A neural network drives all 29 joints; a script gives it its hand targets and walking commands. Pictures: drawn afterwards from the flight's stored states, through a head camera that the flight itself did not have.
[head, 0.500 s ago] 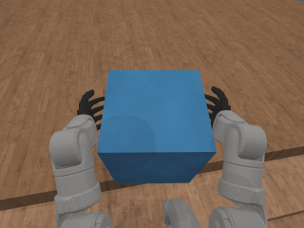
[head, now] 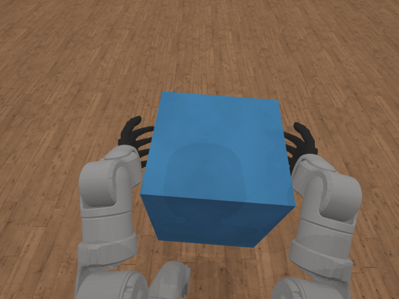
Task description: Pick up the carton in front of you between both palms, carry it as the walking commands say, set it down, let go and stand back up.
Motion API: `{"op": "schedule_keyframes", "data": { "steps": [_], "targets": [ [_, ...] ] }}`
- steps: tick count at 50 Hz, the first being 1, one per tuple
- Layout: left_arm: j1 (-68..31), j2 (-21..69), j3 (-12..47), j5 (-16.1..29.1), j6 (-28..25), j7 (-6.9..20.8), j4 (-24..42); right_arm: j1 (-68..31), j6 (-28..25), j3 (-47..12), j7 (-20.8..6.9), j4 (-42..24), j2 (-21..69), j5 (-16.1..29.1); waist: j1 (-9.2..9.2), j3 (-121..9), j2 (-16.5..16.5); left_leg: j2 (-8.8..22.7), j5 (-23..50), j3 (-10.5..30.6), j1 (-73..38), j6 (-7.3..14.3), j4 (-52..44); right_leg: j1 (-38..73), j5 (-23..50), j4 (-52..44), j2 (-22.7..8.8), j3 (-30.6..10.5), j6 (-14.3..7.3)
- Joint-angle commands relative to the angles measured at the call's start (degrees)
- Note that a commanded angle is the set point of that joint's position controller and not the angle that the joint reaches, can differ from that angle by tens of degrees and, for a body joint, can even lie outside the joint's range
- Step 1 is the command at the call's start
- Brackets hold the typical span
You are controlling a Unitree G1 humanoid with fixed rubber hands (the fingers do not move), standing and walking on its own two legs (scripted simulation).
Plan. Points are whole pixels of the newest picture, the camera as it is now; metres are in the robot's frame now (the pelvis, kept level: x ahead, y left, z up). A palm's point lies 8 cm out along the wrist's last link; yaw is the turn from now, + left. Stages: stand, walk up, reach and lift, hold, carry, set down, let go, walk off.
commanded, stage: carry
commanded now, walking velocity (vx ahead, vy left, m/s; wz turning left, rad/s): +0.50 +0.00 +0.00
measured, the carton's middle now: (212, 177) +0.36 +0.02 +0.06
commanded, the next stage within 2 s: none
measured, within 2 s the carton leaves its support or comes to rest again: neither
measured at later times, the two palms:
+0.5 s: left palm (149, 22) +0.65 +0.20 +0.23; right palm (282, 31) +0.63 -0.10 +0.23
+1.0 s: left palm out of the picture +0.93 +0.16 +0.30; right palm out of the picture +0.94 -0.14 +0.29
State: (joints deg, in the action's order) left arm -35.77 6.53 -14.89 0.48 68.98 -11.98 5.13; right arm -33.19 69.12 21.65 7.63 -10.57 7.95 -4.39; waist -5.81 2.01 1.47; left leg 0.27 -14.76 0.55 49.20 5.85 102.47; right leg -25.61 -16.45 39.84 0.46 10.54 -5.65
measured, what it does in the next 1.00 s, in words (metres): climbs: left foot 0.14 m higher, then right foot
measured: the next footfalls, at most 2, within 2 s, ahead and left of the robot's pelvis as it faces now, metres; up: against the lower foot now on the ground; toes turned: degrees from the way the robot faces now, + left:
left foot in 0.32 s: +0.44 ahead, +0.15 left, +0.14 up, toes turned +7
right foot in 0.94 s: +0.73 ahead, -0.06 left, +0.14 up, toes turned -9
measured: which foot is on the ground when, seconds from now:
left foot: up 0.00-0.30, down 0.32-0.96, up 0.98-1.00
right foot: down 0.00-0.34, up 0.36-0.92, down 0.94-1.00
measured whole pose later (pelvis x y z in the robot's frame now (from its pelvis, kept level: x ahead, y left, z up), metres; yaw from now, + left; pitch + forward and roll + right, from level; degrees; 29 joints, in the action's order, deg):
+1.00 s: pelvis +0.59 +0.02 +0.15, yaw +0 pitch +3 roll +0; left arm -36.6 6.7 -17.6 -4.0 70.6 -10.1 -1.5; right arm -36.5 70.5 18.2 9.9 1.7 3.7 -2.1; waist -0.5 -6.2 0.9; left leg 1.7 -25.5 -2.2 14.3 -0.3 56.9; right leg -28.3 -8.3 32.7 -1.0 10.3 -5.6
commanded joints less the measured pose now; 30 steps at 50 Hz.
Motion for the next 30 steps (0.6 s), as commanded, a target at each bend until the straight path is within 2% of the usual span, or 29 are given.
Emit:
{"op": "schedule_keyframes", "data": {
  "steps": [1, 3, 4, 5, 6, 7, 8, 9, 10, 11, 12, 13, 14, 15, 16, 17, 18, 19, 20, 21, 22, 23, 24, 25, 27, 28, 30],
  "targets": [
    [-41.1, 47.2, 38.1, 16.2, -1.8, 5.5, 9.8, -36.7, -1.1, -39.5, -0.4, -2.3, 39.4, 11.8, 0.28, -28.5, -5.0, 2.6, -5.5, -1.5, 20.0, 1.6, 11.4, 33.5, 8.5, -18.1, -18.5, -28.7, -10.9],
    [-36.5, 42.9, 35.9, 13.8, -0.9, 4.7, 8.5, -35.9, -0.3, -39.9, 0.1, -2.6, 37.6, 12.8, -0.89, -26.0, -6.0, 3.7, -12.1, -0.3, 34.4, 2.4, 21.1, 41.1, 7.4, -18.8, -20.2, -29.3, -11.2],
    [-35.2, 40.8, 34.6, 12.9, -0.3, 4.3, 7.9, -35.4, 0.3, -39.6, 0.5, -2.0, 36.3, 12.9, -0.53, -24.0, -4.8, 4.5, -12.7, -0.7, 37.9, 2.0, 20.5, 41.4, 4.1, -20.3, -19.9, -27.6, -10.1],
    [-33.7, 38.8, 33.6, 12.3, 0.3, 4.1, 7.6, -35.1, 0.9, -39.3, 0.9, -1.4, 35.2, 12.3, 1.27, -21.5, -3.6, 5.7, -11.6, -1.9, 35.4, 1.6, 13.5, 36.5, -0.2, -21.6, -17.1, -24.2, -7.5],
    [-33.7, 37.1, 32.7, 12.0, 1.0, 4.0, 7.4, -34.8, 1.4, -38.7, 1.4, -0.7, 33.9, 12.1, 1.74, -19.5, -4.1, 6.1, -9.3, -4.2, 32.5, 1.0, 8.3, 31.8, -3.7, -24.4, -15.3, -21.3, -6.3],
    [-33.7, 35.3, 31.3, 11.6, 1.6, 3.9, 6.9, -34.9, 1.9, -38.3, 1.8, 0.3, 33.7, 12.1, 3.2, -19.2, -6.8, 7.4, -7.8, -4.2, 28.7, 0.7, 5.2, 28.4, -1.8, -27.2, -14.1, -19.7, -5.8],
    [-33.3, 34.9, 30.3, 11.3, 2.1, 3.9, 6.1, -35.8, 2.3, -38.1, 2.2, 0.7, 33.6, 12.3, 3.77, -18.5, -8.0, 6.5, -7.1, -8.1, 23.0, 0.2, -2.3, 24.7, 0.3, -31.5, -13.1, -15.8, -6.8],
    [-33.8, 34.5, 29.5, 10.7, 2.4, 3.8, 5.7, -36.9, 2.7, -38.0, 2.5, 1.2, 33.6, 12.4, 3.07, -17.8, -10.1, 6.4, -5.9, -10.4, 15.4, -0.3, -10.6, 21.1, 6.8, -34.2, -11.8, -11.7, -7.2],
    [-33.4, 33.9, 28.2, 10.2, 2.7, 3.8, 4.5, -38.2, 3.0, -38.6, 2.6, 2.0, 35.0, 13.1, 3.81, -17.3, -13.8, 6.1, -5.3, -12.0, 9.9, 0.3, -16.5, 19.8, 15.2, -35.7, -10.8, -7.3, -7.0],
    [-33.0, 33.8, 27.1, 9.6, 2.9, 3.7, 3.2, -39.2, 3.2, -38.4, 2.8, 3.1, 36.0, 13.5, 3.99, -17.2, -13.9, 5.5, -4.0, -13.8, 5.2, 1.4, -22.8, 20.1, 25.1, -36.2, -11.0, -4.7, -6.7],
    [-32.7, 33.4, 26.2, 9.1, 3.1, 3.6, 2.2, -39.2, 3.3, -38.4, 2.9, 4.5, 36.5, 13.9, 4.95, -19.1, -13.6, 3.8, -1.0, -16.1, -2.8, 2.4, -31.0, 20.2, 41.7, -33.3, -10.5, -1.2, -5.3],
    [-32.4, 33.5, 25.6, 8.5, 3.2, 3.4, 1.2, -38.9, 3.4, -37.8, 3.0, 6.2, 36.7, 14.3, 6.29, -21.7, -15.6, 0.0, -1.5, -18.5, -8.2, 2.7, -35.8, 23.4, 63.4, -27.8, -11.1, -0.2, -4.6],
    [-32.2, 33.5, 24.9, 7.6, 3.2, 3.3, 0.7, -38.4, 3.4, -37.6, 2.9, 7.5, 37.5, 14.6, 8.25, -25.2, -19.2, -2.5, -3.0, -18.7, -13.7, 2.9, -39.8, 26.9, 79.8, -21.0, -13.1, -0.3, -3.4],
    [-31.9, 33.3, 24.2, 6.3, 3.3, 3.2, 0.3, -38.3, 3.3, -37.9, 2.8, 8.2, 38.4, 14.9, 11.35, -29.9, -20.5, -5.1, -6.4, -18.2, -20.9, 2.2, -45.8, 30.2, 88.7, -8.8, -13.6, -0.2, -1.6],
    [-32.7, 33.6, 24.1, 5.4, 3.2, 3.2, 0.0, -39.0, 2.8, -38.3, 2.3, 8.4, 40.7, 15.3, 15.16, -34.3, -17.7, -4.2, -6.2, -8.6, -34.6, 1.9, -56.5, 23.8, 77.8, 8.1, -11.9, -2.1, 0.7],
    [-30.6, 36.4, 23.8, 3.9, 2.6, 3.3, 0.2, -40.7, 2.2, -38.8, 2.0, 7.2, 41.3, 16.0, 12.27, -42.1, 3.5, 13.1, -13.3, 29.0, -50.7, 8.2, -72.3, 3.7, 39.4, 30.5, -3.7, -6.5, 5.2],
    [-31.8, 36.4, 24.5, 3.1, 2.1, 3.4, 0.8, -40.6, 1.3, -39.6, 1.3, 8.5, 45.4, 17.2, 11.21, -43.4, 16.8, 17.9, -3.9, 47.7, -50.4, 13.3, -84.1, -5.1, 5.9, 52.6, 4.6, -14.7, 5.6],
    [-33.5, 39.7, 25.5, 3.8, 1.3, 3.3, 1.3, -42.2, 0.5, -40.4, 0.3, 5.6, 47.1, 18.4, 9.92, -42.8, 10.5, 17.8, -5.3, 40.4, -49.6, 12.8, -79.2, -10.5, 5.9, 64.7, 2.5, -21.5, 3.5],
    [-35.2, 41.7, 25.6, 4.2, 0.5, 3.5, 3.4, -45.5, -0.6, -42.3, -0.6, 3.0, 49.4, 20.4, 9.1, -39.1, 3.9, 17.2, -6.6, 34.6, -46.5, 11.3, -75.4, -15.3, 5.8, 67.2, 0.3, -19.7, 2.0],
    [-36.8, 43.3, 27.1, 4.5, 0.0, 3.8, 4.4, -48.3, -1.7, -44.1, -1.3, 0.7, 51.4, 22.3, 8.02, -33.6, 2.4, 16.3, -7.8, 27.8, -42.4, 8.6, -74.0, -19.6, 3.8, 65.4, -1.8, -17.5, 0.7],
    [-38.6, 44.9, 28.9, 5.1, -0.8, 4.1, 5.3, -49.3, -2.3, -44.4, -1.9, -0.1, 52.5, 22.8, 7.37, -31.5, 3.2, 16.4, -9.7, 24.6, -40.1, 7.0, -74.9, -21.4, 4.8, 65.6, -2.7, -16.9, 0.2],
    [-39.5, 45.6, 30.3, 5.8, -1.4, 4.2, 6.1, -49.7, -2.8, -45.0, -2.2, -0.7, 52.6, 22.8, 8.11, -30.5, 1.8, 15.0, -8.3, 21.6, -43.0, 6.3, -74.0, -23.2, 3.5, 63.2, -2.7, -15.8, 0.5],
    [-39.0, 45.5, 32.2, 6.5, -2.0, 4.3, 6.7, -47.6, -3.3, -45.1, -2.2, -1.0, 51.2, 22.3, 9.0, -30.6, 0.8, 14.2, -5.4, 20.0, -46.6, 6.6, -73.5, -25.8, 1.3, 61.3, -2.4, -14.7, 0.1],
    [-38.1, 45.2, 33.7, 7.1, -2.4, 4.3, 7.6, -44.9, -3.6, -44.7, -2.0, -1.3, 49.3, 21.7, 9.29, -30.0, 1.2, 13.6, -1.9, 17.8, -47.7, 7.2, -73.8, -26.8, -3.3, 56.5, -2.3, -12.9, 0.3],
    [-34.6, 43.7, 34.8, 7.8, -2.8, 3.9, 7.9, -39.8, -3.6, -43.7, -1.6, -1.4, 46.0, 19.8, 9.46, -30.7, 1.3, 14.3, 2.5, 16.5, -52.1, 7.8, -74.9, -28.1, -7.8, 46.5, -2.8, -12.7, 1.1],
    [-33.7, 43.2, 35.1, 8.0, -2.8, 3.7, 8.5, -37.4, -3.5, -43.0, -1.3, -1.4, 44.5, 19.0, 9.41, -31.2, 2.3, 14.5, 9.9, 15.2, -53.4, 7.5, -75.3, -28.2, -4.4, 43.0, -3.5, -11.5, 1.2],
    [-32.6, 41.5, 35.6, 8.9, -2.2, 3.1, 9.3, -34.1, -2.9, -41.5, -0.9, -1.3, 41.0, 17.7, 8.91, -30.9, 4.8, 15.2, 16.3, 12.3, -55.7, 7.4, -76.9, -30.9, 1.1, 40.3, -4.9, -10.6, 2.3]
  ]
}}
